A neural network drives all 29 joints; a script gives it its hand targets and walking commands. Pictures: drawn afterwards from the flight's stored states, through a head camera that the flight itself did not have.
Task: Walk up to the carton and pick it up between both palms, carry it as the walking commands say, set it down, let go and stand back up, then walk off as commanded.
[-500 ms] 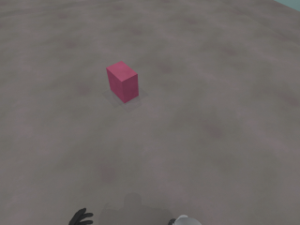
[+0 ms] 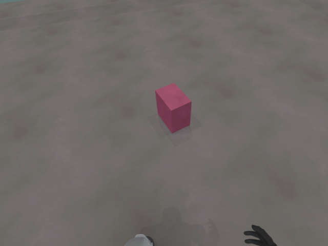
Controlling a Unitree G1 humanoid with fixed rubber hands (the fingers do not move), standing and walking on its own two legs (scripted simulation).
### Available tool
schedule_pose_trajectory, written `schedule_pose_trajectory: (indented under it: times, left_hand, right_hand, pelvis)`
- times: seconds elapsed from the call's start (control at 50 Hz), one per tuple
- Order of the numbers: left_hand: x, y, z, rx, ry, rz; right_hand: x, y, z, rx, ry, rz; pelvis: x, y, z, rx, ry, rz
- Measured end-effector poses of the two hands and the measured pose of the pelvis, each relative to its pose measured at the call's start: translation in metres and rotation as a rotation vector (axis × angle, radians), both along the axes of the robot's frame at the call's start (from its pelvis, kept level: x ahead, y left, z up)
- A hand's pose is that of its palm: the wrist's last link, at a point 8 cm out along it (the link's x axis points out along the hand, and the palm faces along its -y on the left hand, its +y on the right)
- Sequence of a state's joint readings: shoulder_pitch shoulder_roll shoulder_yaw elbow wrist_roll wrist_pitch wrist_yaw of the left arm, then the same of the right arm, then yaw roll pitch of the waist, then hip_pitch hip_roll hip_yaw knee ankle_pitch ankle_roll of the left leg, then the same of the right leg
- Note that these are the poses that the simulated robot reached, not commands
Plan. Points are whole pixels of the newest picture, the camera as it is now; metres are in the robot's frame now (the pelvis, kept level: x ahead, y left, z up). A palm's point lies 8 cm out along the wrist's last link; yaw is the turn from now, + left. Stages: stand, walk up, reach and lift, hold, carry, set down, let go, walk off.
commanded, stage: walk up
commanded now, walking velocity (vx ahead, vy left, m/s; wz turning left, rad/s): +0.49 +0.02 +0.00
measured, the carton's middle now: (173, 108) +1.14 +0.07 -0.65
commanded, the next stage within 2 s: none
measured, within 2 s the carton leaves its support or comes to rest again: neither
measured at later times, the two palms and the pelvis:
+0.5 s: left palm (113, 154) +0.42 +0.24 -0.11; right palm out of the picture +0.14 -0.22 -0.13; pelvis +0.25 +0.01 +0.00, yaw +0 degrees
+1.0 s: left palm (96, 170) +0.36 +0.28 -0.12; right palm (225, 108) +0.65 -0.17 -0.12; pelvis +0.49 +0.05 -0.01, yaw +0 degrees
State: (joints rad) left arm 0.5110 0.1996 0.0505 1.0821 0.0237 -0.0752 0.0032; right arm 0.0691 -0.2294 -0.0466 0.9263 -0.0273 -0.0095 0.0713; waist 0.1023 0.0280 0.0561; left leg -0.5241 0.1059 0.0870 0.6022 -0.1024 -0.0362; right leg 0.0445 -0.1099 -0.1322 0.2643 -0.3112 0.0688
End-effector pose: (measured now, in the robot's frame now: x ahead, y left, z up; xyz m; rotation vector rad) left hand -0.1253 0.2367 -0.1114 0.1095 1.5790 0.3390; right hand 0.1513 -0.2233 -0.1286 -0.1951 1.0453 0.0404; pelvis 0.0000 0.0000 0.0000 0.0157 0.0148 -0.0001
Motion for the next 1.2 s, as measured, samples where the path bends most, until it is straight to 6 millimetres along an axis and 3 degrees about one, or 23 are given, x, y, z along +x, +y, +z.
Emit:
schedule_pose_trajectory:
  times: [0.06,0.1,0.14,0.24,0.36,0.44,0.54,0.6,0.76,0.84,0.92,1.02,1.06,1.12,1.2]
  left_hand:
    - [0.029,0.018,-0.023,-0.038,0.033,0.008]
    - [0.066,0.031,-0.036,-0.058,0.018,-0.023]
    - [0.121,0.043,-0.039,-0.063,-0.053,-0.073]
    - [0.271,0.061,-0.033,-0.066,-0.285,-0.192]
    - [0.407,0.045,-0.016,-0.097,-0.440,-0.287]
    - [0.487,0.020,-0.006,-0.103,-0.518,-0.344]
    - [0.570,-0.007,-0.008,-0.042,-0.596,-0.379]
    - [0.567,-0.005,-0.007,0.005,-0.530,-0.343]
    - [0.488,0.019,0.009,0.060,-0.234,-0.156]
    - [0.463,0.024,0.013,0.051,-0.120,-0.080]
    - [0.461,0.031,0.008,0.024,-0.041,-0.018]
    - [0.497,0.053,-0.022,-0.044,0.015,0.017]
    - [0.525,0.066,-0.038,-0.068,0.019,0.005]
    - [0.593,0.083,-0.046,-0.085,-0.050,-0.050]
    - [0.689,0.098,-0.043,-0.094,-0.194,-0.137]
  right_hand:
    - [0.055,0.023,-0.002,-0.038,-0.072,0.025]
    - [0.070,0.030,-0.003,-0.068,-0.077,0.004]
    - [0.063,0.028,0.001,-0.088,-0.035,-0.035]
    - [0.013,0.014,0.014,-0.145,0.155,-0.156]
    - [-0.025,0.006,0.024,-0.160,0.334,-0.269]
    - [-0.025,0.007,0.014,-0.123,0.435,-0.313]
    - [0.007,-0.004,-0.015,-0.067,0.535,-0.315]
    - [0.062,-0.015,-0.027,-0.049,0.502,-0.272]
    - [0.252,-0.024,-0.017,-0.017,0.249,-0.149]
    - [0.337,-0.013,-0.009,-0.015,0.153,-0.094]
    - [0.421,0.014,-0.001,-0.007,0.058,-0.042]
    - [0.517,0.059,0.003,-0.042,-0.052,0.014]
    - [0.539,0.070,0.000,-0.076,-0.075,0.009]
    - [0.531,0.072,0.008,-0.111,-0.021,-0.041]
    - [0.489,0.061,0.020,-0.164,0.123,-0.138]
  pelvis:
    - [0.039,0.021,-0.017,-0.026,0.008,-0.002]
    - [0.058,0.031,-0.021,-0.015,0.002,-0.005]
    - [0.075,0.038,-0.015,-0.023,-0.002,-0.018]
    - [0.120,0.043,0.003,-0.045,-0.007,0.002]
    - [0.176,0.036,0.011,-0.053,-0.017,0.008]
    - [0.218,0.025,0.007,-0.035,-0.014,0.001]
    - [0.278,-0.001,-0.014,0.004,0.002,0.016]
    - [0.304,-0.008,-0.013,0.000,0.006,0.014]
    - [0.373,-0.005,0.010,0.032,-0.010,-0.003]
    - [0.407,0.007,0.012,0.031,-0.012,-0.009]
    - [0.445,0.026,0.008,0.017,-0.010,-0.008]
    - [0.504,0.059,-0.011,-0.026,0.000,0.007]
    - [0.523,0.072,-0.021,-0.029,-0.003,0.002]
    - [0.544,0.081,-0.012,-0.044,-0.005,-0.016]
    - [0.569,0.087,0.002,-0.069,-0.004,0.000]
